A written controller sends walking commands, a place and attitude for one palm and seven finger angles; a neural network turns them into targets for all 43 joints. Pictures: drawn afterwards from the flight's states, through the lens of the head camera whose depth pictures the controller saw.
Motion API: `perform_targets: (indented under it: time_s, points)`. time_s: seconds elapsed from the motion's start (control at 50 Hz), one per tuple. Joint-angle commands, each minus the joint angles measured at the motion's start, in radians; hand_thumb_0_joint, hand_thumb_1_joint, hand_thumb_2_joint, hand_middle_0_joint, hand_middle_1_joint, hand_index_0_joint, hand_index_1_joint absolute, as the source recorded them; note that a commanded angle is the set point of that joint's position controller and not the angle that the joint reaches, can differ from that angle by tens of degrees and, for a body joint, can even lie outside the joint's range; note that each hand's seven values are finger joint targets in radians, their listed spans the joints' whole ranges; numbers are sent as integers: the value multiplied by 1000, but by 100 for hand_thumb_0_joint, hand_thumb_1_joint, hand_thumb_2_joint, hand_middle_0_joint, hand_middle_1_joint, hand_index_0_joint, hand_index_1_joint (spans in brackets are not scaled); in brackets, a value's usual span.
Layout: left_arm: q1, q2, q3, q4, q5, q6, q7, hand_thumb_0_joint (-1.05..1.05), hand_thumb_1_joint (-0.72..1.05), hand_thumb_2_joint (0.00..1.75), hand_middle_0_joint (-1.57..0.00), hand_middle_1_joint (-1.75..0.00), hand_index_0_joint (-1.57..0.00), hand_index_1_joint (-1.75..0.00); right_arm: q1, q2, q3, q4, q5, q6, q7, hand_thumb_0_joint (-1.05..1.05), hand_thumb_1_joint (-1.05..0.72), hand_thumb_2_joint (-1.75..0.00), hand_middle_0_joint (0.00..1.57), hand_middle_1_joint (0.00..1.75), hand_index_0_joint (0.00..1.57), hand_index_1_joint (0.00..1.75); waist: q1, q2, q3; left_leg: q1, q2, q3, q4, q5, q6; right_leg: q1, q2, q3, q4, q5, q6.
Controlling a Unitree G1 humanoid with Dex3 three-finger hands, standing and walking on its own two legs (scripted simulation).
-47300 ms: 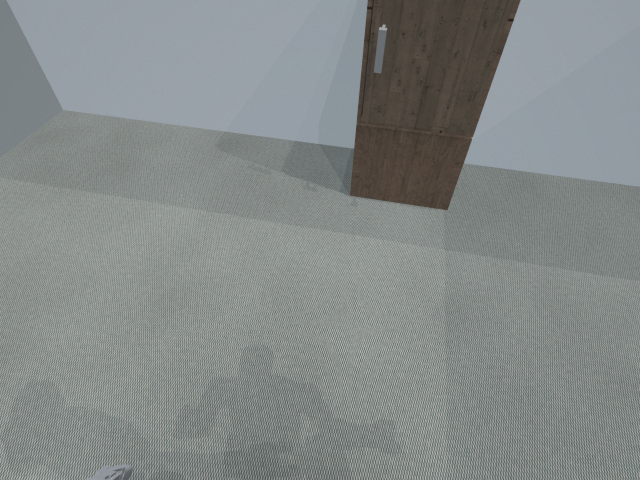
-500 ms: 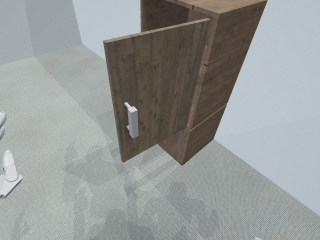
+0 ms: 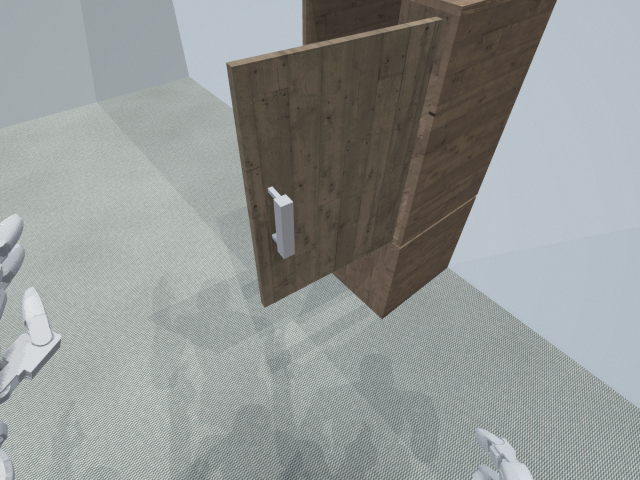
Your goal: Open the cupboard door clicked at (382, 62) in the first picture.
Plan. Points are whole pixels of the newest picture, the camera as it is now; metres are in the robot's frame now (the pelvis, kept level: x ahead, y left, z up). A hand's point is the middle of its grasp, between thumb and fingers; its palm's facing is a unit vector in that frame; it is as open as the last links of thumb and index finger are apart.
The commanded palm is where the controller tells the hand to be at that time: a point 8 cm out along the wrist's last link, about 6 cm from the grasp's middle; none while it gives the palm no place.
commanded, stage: let the arm hang, fingers relaxed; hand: left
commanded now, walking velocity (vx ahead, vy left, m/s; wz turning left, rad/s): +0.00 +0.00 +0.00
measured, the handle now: (279, 222) +0.58 +0.13 -0.04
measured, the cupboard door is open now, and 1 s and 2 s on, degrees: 84 84 84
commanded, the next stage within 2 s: look to check the result in 1.14 s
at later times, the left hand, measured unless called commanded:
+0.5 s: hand out of the picture +0.00 +0.18 -0.17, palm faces +0.06 -0.97 -0.22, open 7.0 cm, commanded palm none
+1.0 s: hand out of the picture -0.02 +0.16 -0.17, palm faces +0.05 -0.99 -0.16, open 7.4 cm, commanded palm none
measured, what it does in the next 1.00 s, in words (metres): stands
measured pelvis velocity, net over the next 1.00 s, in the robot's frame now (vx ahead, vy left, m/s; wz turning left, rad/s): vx -0.01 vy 0.00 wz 0.02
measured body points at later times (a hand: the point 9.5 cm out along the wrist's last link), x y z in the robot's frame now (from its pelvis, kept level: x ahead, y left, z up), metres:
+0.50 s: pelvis -0.01 -0.01 +0.01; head +0.02 -0.01 +0.46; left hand +0.00 +0.23 -0.15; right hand +0.00 -0.24 -0.15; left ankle +0.03 +0.12 -0.73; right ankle -0.03 -0.11 -0.73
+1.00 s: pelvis -0.01 +0.00 +0.01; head +0.00 -0.01 +0.46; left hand -0.02 +0.21 -0.15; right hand -0.01 -0.21 -0.15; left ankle +0.03 +0.12 -0.73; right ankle -0.03 -0.11 -0.73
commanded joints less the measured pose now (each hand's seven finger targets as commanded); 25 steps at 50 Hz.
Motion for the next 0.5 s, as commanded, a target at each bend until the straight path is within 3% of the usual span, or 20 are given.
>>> perform_targets:
  time_s: [0.0,0.02,0.04,0.06,0.08,0.1,0.12,0.14,0.16,0.18,0.2,0.22,0.24,0.28,0.32,0.36,0.4,0.48]
  points:
    - [-113,227,127,-266,3,-76,14,0,90,90,-20,-30,-20,-30,-110,-113,-41,-187,-1,-78,-16,0,-90,-90,20,30,20,30,-29,182,-37,86,138,-179,-234,158,60,-67,-29,17,-25,147,29]
    - [-103,-26,-262,557,83,101,-125,0,90,90,-20,-30,-20,-30,-112,-280,-112,65,-12,-67,73,0,-90,-90,20,30,20,30,-76,154,3,-6,138,-192,-84,410,85,-173,-70,-12,141,234,22]
    - [-66,-68,-254,604,63,180,-140,0,90,90,-20,-30,-20,-30,-51,-194,-101,49,-5,9,74,0,-90,-90,20,30,20,30,-43,126,-61,18,151,-161,-99,541,96,-145,-64,18,149,72,22]
    - [-73,-102,-281,638,58,197,-140,0,90,90,-20,-30,-20,-30,-59,-171,-82,38,-18,34,69,0,-90,-90,20,30,20,30,-33,88,-92,-7,188,-195,-106,479,116,-136,-54,17,154,-48,22]
    - [-110,-94,-285,683,59,193,-143,0,90,90,-20,-30,-20,-30,-58,-161,-73,31,-26,46,67,0,-90,-90,20,30,20,30,-23,7,-90,-6,184,-214,-116,478,121,-107,-49,22,106,-40,19]
    - [-110,-74,-287,744,61,186,-145,0,90,90,-20,-30,-20,-30,-73,-166,-64,30,-29,55,66,0,-90,-90,20,30,20,30,-5,-46,-114,-39,165,-203,-95,407,107,-30,-65,24,29,64,16]
    - [-126,-33,-282,808,65,177,-143,0,90,90,-20,-30,-20,-30,-78,-150,-61,35,-25,61,68,0,-90,-90,20,30,20,30,-1,-134,-123,-76,106,-151,-55,306,71,42,-107,70,-39,229,-1]
    - [-165,12,-282,874,68,168,-143,0,90,90,-20,-30,-20,-30,-83,-135,-59,49,-21,70,69,0,-90,-90,20,30,20,30,-11,-262,-111,-78,34,-76,6,195,29,45,-188,154,-109,379,-30]
    - [-210,36,-285,943,64,163,-141,0,90,90,-20,-30,-20,-30,-90,-138,-64,71,-25,84,68,0,-90,-90,20,30,20,30,-19,-322,-73,-71,-4,-44,45,69,11,11,-243,194,-156,507,-71]
    - [-247,50,-293,1004,60,164,-137,0,90,90,-20,-30,-20,-30,-88,-150,-69,86,-30,98,69,0,-90,-90,20,30,20,30,-28,-283,-41,-66,-11,-32,63,-35,3,12,-258,192,-152,599,-103]
    - [-272,34,-307,1060,56,168,-131,0,90,90,-20,-30,-20,-30,-81,-135,-66,115,-32,109,67,0,-90,-90,20,30,20,30,-37,-193,-30,-46,-5,-27,45,-41,0,18,-251,181,-140,645,-111]
    - [-291,25,-318,1108,54,173,-127,0,90,90,-20,-30,-20,-30,-58,-116,-58,142,-31,116,65,0,-90,-90,20,30,20,30,-48,-105,-37,-1,5,-27,-2,49,-3,21,-229,155,-121,631,-97]
    - [-302,13,-326,1158,48,175,-124,0,90,90,-20,-30,-20,-30,-43,-104,-50,174,-30,119,62,0,-90,-90,20,30,20,30,-53,-37,-46,58,24,-38,-61,186,-2,3,-193,125,-111,552,-67]
    - [-283,-9,-337,1253,40,179,-122,0,90,90,-20,-30,-20,-30,-49,-111,-39,226,-27,119,56,0,-90,-90,20,30,20,30,-37,117,-26,99,64,-92,-116,323,11,-13,-125,90,-127,337,-22]
    - [-239,-57,-321,1320,42,182,-119,0,90,90,-20,-30,-20,-30,-43,-86,-42,260,-31,120,48,0,-90,-90,20,30,20,30,-24,192,-20,74,76,-110,-145,268,25,24,-115,75,-168,247,-22]
    - [-240,-53,-332,1373,38,182,-122,0,90,90,-20,-30,-20,-30,-30,-78,-41,294,-27,126,46,0,-90,-90,20,30,20,30,-27,160,-5,70,69,-108,-164,175,19,21,-117,85,-209,193,-30]
    - [-251,-54,-338,1412,38,180,-123,0,90,90,-20,-30,-20,-30,4,-77,-44,326,-24,130,45,0,-90,-90,20,30,20,30,-36,62,-2,92,72,-105,-173,157,15,12,-120,79,-235,177,-32]
    - [-237,-61,-346,1479,35,176,-122,0,90,90,-20,-30,-20,-30,38,-73,-44,376,-20,130,42,0,-90,-90,20,30,20,30,-37,26,25,115,74,-96,-190,157,15,-8,-118,76,-260,152,-33]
